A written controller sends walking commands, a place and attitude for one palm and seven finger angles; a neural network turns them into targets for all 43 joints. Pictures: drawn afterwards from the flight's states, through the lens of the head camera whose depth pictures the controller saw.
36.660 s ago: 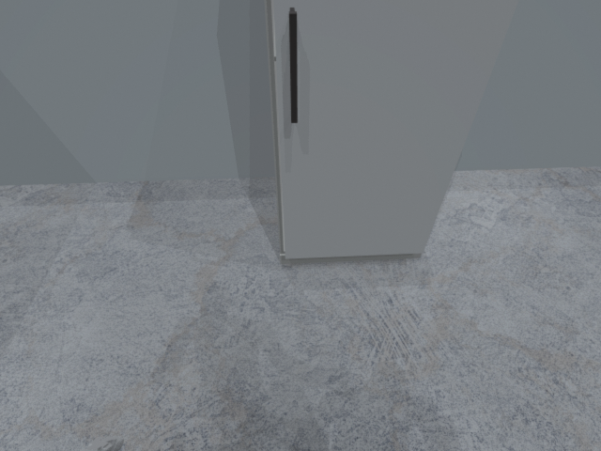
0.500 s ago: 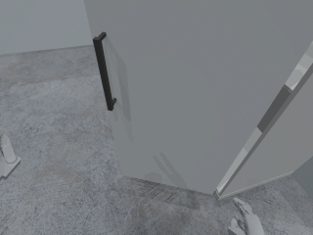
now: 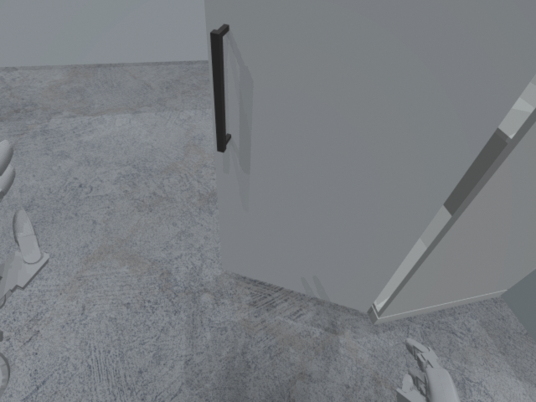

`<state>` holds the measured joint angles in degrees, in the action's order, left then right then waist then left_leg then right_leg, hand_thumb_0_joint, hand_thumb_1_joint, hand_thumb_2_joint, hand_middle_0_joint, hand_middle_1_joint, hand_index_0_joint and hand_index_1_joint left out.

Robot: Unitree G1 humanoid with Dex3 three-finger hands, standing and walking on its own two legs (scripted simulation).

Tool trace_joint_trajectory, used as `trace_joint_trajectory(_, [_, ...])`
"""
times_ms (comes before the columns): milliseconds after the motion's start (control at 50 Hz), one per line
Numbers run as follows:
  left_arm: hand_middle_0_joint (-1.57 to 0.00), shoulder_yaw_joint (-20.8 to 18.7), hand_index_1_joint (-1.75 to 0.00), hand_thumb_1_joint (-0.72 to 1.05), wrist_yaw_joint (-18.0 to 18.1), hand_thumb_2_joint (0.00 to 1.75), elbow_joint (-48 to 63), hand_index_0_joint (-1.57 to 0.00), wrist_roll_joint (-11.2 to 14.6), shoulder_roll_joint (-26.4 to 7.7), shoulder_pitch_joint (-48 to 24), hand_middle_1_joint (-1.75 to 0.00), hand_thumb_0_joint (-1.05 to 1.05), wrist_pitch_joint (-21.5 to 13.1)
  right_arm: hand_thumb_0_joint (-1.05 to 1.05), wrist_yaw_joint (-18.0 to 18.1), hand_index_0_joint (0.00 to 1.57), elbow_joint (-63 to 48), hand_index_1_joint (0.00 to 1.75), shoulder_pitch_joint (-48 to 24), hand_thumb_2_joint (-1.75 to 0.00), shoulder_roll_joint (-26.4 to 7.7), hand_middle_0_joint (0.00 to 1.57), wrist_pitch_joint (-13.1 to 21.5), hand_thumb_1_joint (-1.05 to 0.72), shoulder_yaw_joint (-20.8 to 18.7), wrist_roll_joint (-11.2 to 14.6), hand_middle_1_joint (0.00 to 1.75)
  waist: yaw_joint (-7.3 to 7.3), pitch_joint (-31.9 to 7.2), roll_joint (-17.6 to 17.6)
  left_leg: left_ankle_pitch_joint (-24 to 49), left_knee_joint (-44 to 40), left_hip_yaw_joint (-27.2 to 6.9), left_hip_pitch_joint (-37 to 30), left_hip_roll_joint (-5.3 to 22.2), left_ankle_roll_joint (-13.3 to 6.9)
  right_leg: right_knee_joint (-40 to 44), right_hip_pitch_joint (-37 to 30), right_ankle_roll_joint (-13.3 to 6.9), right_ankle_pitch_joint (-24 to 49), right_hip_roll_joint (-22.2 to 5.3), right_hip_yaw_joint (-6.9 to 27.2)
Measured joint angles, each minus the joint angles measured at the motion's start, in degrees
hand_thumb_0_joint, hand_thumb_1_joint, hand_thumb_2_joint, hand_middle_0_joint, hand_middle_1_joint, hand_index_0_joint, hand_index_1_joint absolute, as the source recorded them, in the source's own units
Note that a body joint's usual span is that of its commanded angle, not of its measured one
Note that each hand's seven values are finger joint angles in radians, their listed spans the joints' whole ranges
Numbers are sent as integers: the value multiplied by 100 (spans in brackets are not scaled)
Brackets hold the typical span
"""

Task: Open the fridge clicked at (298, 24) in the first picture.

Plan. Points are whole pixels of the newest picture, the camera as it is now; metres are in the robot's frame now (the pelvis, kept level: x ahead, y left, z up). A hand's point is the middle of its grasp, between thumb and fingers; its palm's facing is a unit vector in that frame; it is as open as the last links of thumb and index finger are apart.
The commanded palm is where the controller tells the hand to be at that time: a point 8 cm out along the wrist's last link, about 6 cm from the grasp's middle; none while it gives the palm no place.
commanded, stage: step back with the hand held close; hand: left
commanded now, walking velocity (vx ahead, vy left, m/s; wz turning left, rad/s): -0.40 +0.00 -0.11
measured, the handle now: (222, 95) +0.66 +0.16 +0.12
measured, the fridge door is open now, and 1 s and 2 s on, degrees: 60 60 60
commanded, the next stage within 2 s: stop stepping back and stand still in 0.20 s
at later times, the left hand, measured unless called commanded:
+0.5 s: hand (45, 376) +0.11 +0.21 +0.17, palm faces +0.31 -0.82 -0.48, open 7.4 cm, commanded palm +0.05 +0.25 +0.19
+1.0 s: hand out of the picture +0.03 +0.25 +0.17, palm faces +0.43 -0.84 -0.34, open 7.4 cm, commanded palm -0.02 +0.29 +0.19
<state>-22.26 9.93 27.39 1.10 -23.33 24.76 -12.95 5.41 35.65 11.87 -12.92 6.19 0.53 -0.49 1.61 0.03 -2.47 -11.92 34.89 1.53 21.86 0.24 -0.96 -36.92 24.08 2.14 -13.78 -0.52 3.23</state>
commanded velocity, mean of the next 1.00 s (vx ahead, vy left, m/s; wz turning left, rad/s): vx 0.03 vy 0.03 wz -0.02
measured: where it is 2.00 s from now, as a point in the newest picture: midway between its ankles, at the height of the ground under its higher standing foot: outside the picture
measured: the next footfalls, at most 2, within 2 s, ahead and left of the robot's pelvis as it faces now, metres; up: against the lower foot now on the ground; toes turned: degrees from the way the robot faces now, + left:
right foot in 0.28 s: -0.14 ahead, -0.10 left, +0.00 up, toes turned -8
left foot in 0.54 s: -0.11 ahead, +0.13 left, +0.00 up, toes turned +1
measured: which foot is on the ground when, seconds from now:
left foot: down 0.00-0.30, up 0.32-0.52, down 0.54-1.00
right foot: up 0.00-0.26, down 0.28-1.00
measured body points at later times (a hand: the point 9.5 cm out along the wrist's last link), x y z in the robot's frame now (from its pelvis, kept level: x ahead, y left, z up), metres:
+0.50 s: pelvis -0.13 -0.03 +0.02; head -0.13 -0.02 +0.47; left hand +0.08 +0.25 +0.20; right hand -0.02 -0.30 -0.07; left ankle -0.10 +0.08 -0.70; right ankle -0.20 -0.12 -0.72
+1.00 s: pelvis -0.19 +0.00 +0.01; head -0.22 +0.01 +0.46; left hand +0.00 +0.29 +0.19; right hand -0.08 -0.26 -0.08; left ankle -0.15 +0.13 -0.71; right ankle -0.20 -0.12 -0.72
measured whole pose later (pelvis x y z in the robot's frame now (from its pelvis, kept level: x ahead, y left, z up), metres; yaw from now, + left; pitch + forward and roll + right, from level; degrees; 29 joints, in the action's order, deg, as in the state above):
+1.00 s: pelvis -0.19 +0.00 +0.01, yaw -5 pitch -1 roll +1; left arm -19.5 10.6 21.9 0.2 -19.5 26.8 -11.8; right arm 4.7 38.8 17.9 -12.7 5.2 0.4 -1.4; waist 1.5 -3.5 -2.3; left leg -21.8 36.9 2.9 18.4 2.5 -1.4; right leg -32.4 13.6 -1.2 -17.7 -1.2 -1.2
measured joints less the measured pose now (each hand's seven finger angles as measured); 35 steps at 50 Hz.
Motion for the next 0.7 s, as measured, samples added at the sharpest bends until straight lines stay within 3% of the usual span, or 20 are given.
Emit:
trace_joint_trajectory(60, [-22,-145,-30,88,-14,90,-170,-21,82,-104,-286,-30,1,-15,1,-35,20,22,30,-336,-90,194,20,88,-90,-63,-10,30,27,358,-88,97,103,102,137,47,-66,-1493,444,-75,-1008,285,188])
trace_joint_trajectory(120, [-21,-277,-30,89,-41,90,-2,-21,154,-106,-19,-30,1,97,1,-171,20,-54,30,-356,-90,373,20,213,-90,-59,-60,30,-31,353,32,270,-90,105,219,285,-19,-2201,376,-72,-1271,507,-46])
trace_joint_trajectory(180, [-21,-246,-30,89,-48,90,386,-21,177,-53,242,-30,2,137,1,-274,20,-83,30,-242,-90,442,20,300,-90,-34,-41,30,32,220,132,554,-352,143,337,498,53,-1653,-200,-87,-1379,466,-324])
trace_joint_trajectory(260, [-21,-240,-30,89,-54,90,683,-21,202,-140,354,-30,2,96,1,-310,20,-61,30,-148,-90,462,20,315,-90,11,-73,30,56,-57,145,927,-618,209,681,605,165,47,-1260,-253,-1251,331,-514])
trace_joint_trajectory(300, [-21,-269,-30,89,-77,90,614,-21,181,-172,284,-30,1,21,1,-309,20,19,30,-230,-90,423,20,245,-90,-4,-74,30,90,-74,175,570,-404,213,956,637,261,663,-1435,-401,-1003,323,-466])
trace_joint_trajectory(360, [-22,-117,-30,88,-93,90,297,-21,98,-208,259,-30,1,-9,1,-237,20,322,30,-178,-90,345,20,64,-90,-2,-25,30,143,-119,48,-855,1071,1,1248,261,354,738,-1329,-447,-807,216,-311])
trace_joint_trajectory(400, [-22,-133,-30,88,-61,90,133,-22,42,-239,468,-30,1,73,1,-185,20,312,30,-29,-90,289,20,-42,-90,49,12,30,103,-220,-123,-986,1494,112,1109,31,332,838,-1307,-433,-666,77,-153])
trace_joint_trajectory(460, [-22,-78,-30,88,-18,90,-110,-22,25,-210,684,-30,1,269,2,-85,20,154,30,199,-90,113,20,-98,-90,61,43,30,-82,-334,-123,-728,1044,293,529,-110,232,873,-1302,-414,-579,25,-109])
trace_joint_trajectory(540, [-22,113,-30,88,5,90,-213,-22,46,-98,586,-30,1,436,2,-19,20,95,30,442,-90,-178,20,-55,-90,-94,69,30,-282,-453,137,-261,-417,272,-521,-57,20,587,-1176,-385,-687,208,-328])
trace_joint_trajectory(600, [-22,115,-30,88,11,90,-195,-22,39,-74,519,-30,1,391,2,-24,20,210,30,429,-90,-136,20,-92,-90,-170,115,30,-298,-383,-68,-329,-571,301,-646,-131,-113,516,-1197,-391,-635,145,-304])
trace_joint_trajectory(700, [-22,-61,-30,88,0,90,-44,-22,-11,-201,663,-30,2,170,2,-52,20,42,30,454,-90,-77,19,43,-91,-116,-6,30,-390,-350,-41,-99,-541,254,-563,-87,-120,583,-1180,-340,-463,179,-364])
